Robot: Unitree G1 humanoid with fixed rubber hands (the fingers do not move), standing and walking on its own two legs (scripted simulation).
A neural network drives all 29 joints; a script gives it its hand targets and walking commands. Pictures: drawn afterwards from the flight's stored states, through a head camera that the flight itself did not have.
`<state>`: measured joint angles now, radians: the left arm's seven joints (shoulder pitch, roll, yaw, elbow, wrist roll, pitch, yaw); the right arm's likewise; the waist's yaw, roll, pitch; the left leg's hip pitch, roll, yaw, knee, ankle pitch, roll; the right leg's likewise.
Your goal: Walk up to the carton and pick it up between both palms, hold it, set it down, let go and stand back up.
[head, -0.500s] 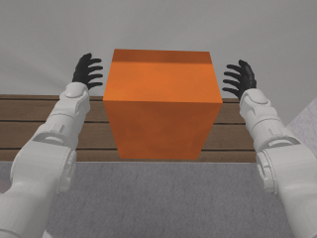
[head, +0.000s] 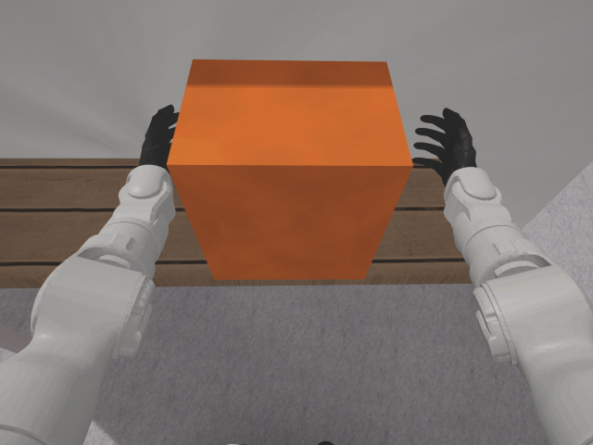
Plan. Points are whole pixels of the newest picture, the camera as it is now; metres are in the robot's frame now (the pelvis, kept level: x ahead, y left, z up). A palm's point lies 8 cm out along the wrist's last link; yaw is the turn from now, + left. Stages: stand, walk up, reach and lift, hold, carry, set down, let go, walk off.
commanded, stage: reach and lift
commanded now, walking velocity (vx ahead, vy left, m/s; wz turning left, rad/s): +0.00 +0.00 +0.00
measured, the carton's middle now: (290, 183) +0.46 +0.03 +0.05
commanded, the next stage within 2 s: none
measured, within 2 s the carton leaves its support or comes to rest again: neither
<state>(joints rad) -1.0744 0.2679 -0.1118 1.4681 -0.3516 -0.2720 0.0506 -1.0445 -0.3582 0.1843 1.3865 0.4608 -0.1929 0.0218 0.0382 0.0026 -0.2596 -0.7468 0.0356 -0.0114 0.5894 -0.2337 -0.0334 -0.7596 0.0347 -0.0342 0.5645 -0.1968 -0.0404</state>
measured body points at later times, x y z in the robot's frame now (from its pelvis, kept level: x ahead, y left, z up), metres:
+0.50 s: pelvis +0.01 +0.01 +0.01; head +0.08 +0.02 +0.46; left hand +0.47 +0.20 +0.10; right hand +0.49 -0.15 +0.11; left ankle +0.01 +0.14 -0.72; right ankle +0.02 -0.09 -0.72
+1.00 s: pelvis +0.01 +0.01 +0.02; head +0.08 +0.02 +0.46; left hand +0.47 +0.19 +0.10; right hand +0.48 -0.15 +0.11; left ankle +0.01 +0.14 -0.72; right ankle +0.02 -0.09 -0.72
